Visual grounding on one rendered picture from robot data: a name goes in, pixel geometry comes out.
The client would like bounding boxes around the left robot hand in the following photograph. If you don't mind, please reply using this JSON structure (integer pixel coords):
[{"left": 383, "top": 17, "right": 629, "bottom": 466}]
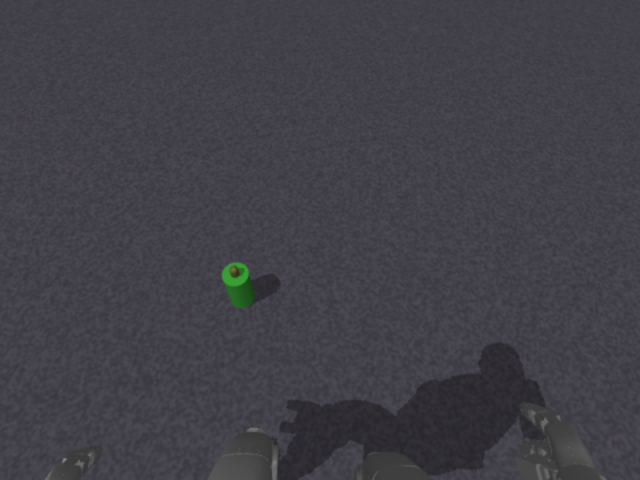
[{"left": 45, "top": 446, "right": 103, "bottom": 480}]

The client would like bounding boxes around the right robot arm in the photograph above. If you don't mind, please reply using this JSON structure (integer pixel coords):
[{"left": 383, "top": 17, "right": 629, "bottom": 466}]
[{"left": 556, "top": 464, "right": 607, "bottom": 480}]

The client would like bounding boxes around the right robot hand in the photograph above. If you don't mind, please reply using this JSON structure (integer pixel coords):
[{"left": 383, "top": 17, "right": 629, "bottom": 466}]
[{"left": 514, "top": 402, "right": 595, "bottom": 480}]

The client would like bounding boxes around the bottle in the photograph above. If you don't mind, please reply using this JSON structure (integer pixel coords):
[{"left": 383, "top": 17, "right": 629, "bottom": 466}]
[{"left": 222, "top": 262, "right": 255, "bottom": 308}]

